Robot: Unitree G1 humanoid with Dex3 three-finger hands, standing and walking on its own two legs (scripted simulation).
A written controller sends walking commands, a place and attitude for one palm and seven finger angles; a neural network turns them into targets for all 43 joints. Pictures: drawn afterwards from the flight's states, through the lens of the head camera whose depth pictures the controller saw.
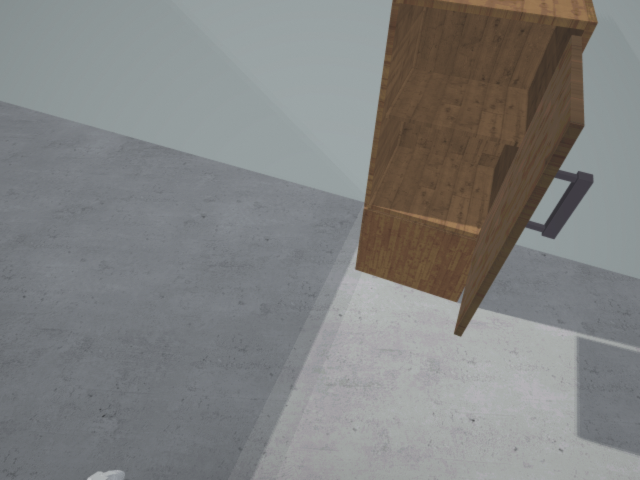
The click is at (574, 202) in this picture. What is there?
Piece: cupboard door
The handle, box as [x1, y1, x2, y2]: [526, 170, 593, 238]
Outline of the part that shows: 592,174 580,171 574,174 558,170 554,177 569,180 571,182 543,225 528,221 526,227 541,231 542,235 554,238 592,183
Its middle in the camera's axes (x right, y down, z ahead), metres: +0.41 -0.06 +0.68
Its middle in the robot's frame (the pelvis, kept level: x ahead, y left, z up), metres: +0.57 -0.37 +0.03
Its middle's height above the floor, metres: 0.80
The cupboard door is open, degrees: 88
